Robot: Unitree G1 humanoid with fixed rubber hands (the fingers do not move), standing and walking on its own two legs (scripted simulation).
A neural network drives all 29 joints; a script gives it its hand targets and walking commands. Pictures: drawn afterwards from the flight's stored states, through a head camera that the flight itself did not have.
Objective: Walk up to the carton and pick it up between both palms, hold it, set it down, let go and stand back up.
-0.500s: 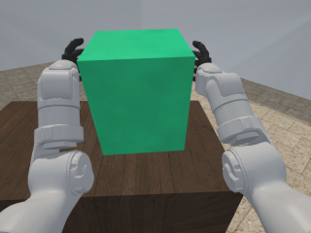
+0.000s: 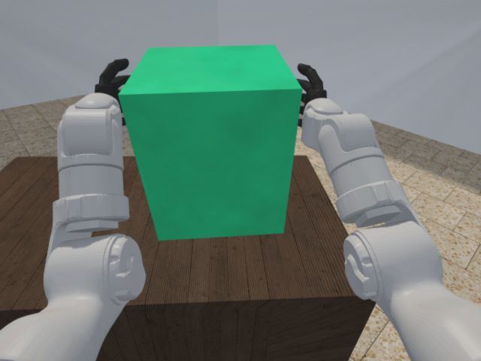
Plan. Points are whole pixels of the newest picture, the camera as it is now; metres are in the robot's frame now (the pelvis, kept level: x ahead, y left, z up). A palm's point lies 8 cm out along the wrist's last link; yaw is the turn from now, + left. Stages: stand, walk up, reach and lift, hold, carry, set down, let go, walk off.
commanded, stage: hold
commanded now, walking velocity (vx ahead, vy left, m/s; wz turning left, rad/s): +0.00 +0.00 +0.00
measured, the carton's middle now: (217, 141) +0.39 +0.01 +0.26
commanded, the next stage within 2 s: none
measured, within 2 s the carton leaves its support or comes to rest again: neither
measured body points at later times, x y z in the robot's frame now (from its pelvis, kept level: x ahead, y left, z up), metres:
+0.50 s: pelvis +0.00 +0.00 +0.00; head -0.09 +0.02 +0.44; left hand +0.39 +0.17 +0.31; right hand +0.38 -0.13 +0.32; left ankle +0.00 +0.14 -0.75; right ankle +0.03 -0.10 -0.75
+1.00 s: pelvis +0.00 +0.00 +0.00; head -0.10 +0.00 +0.44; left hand +0.38 +0.17 +0.32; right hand +0.38 -0.14 +0.32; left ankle +0.00 +0.14 -0.75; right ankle +0.03 -0.10 -0.75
